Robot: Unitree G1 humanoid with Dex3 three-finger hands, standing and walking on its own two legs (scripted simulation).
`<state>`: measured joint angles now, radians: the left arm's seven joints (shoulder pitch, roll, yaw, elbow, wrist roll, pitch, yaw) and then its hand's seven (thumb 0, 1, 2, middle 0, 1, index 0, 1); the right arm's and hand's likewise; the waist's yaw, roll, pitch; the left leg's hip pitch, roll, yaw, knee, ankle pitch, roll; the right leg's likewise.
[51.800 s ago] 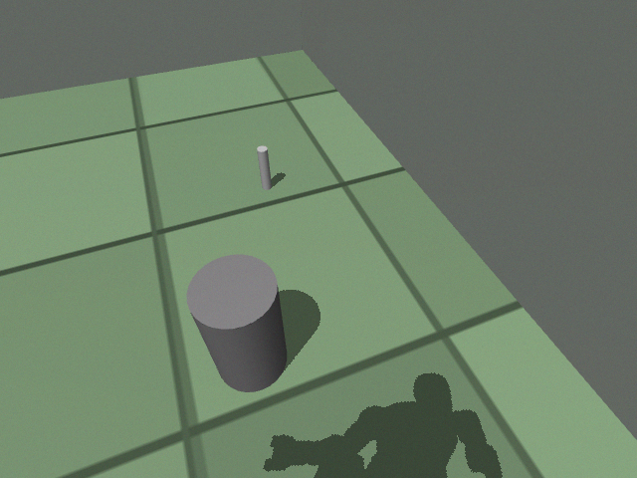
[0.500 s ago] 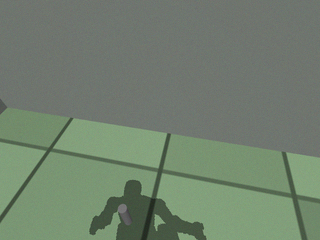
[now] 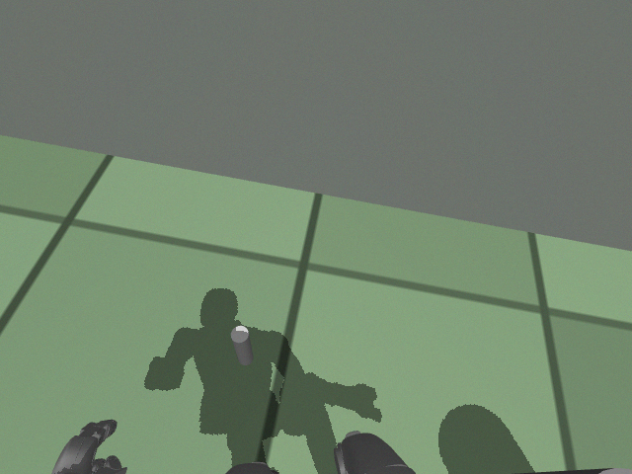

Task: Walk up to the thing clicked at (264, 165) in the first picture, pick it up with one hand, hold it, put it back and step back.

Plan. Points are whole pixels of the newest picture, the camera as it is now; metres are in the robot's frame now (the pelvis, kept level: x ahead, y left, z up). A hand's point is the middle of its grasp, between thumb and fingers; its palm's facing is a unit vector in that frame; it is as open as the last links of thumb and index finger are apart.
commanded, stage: step back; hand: left
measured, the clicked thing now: (243, 347) +0.46 +0.18 -0.66
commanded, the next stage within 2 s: none
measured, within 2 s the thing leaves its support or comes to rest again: neither
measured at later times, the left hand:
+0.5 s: hand out of the picture -0.06 +0.24 -0.14, palm faces -0.05 -0.91 -0.41, open 7.4 cm
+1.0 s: hand out of the picture -0.17 +0.22 -0.16, palm faces -0.03 -0.92 -0.40, open 7.4 cm
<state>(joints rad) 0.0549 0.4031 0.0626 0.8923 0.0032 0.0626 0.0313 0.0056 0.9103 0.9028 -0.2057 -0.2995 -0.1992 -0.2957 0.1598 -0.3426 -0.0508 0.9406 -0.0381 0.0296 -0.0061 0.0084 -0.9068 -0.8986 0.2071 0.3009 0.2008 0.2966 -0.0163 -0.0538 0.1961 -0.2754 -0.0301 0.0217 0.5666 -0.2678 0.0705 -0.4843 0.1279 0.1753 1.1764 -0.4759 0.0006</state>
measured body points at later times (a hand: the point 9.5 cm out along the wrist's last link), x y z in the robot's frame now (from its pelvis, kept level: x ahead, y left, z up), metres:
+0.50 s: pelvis -0.14 -0.03 +0.00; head -0.10 -0.05 +0.44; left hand -0.05 +0.28 -0.11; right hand -0.05 -0.35 -0.13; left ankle -0.10 +0.10 -0.66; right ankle -0.14 -0.13 -0.73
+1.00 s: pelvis -0.30 -0.05 -0.01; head -0.23 -0.04 +0.43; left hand -0.17 +0.27 -0.13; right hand -0.18 -0.36 -0.12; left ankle -0.23 +0.09 -0.73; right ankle -0.34 -0.18 -0.71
